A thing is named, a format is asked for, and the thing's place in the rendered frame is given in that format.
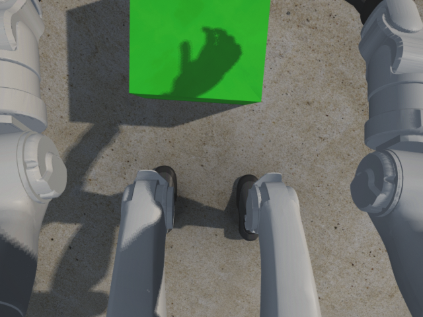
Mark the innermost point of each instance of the robot right upper arm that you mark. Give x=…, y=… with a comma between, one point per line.
x=388, y=185

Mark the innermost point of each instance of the robot left shin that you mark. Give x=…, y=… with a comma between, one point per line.
x=141, y=175

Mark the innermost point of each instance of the robot left upper arm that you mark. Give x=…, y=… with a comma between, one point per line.
x=31, y=174

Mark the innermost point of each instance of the robot left forearm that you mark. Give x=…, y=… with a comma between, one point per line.
x=21, y=107

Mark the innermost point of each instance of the robot right foot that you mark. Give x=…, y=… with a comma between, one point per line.
x=244, y=184

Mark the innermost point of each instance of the robot right forearm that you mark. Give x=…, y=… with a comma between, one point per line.
x=392, y=47

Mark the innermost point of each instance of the robot right hand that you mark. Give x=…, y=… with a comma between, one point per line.
x=364, y=7

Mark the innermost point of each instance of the carton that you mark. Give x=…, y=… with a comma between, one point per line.
x=198, y=50

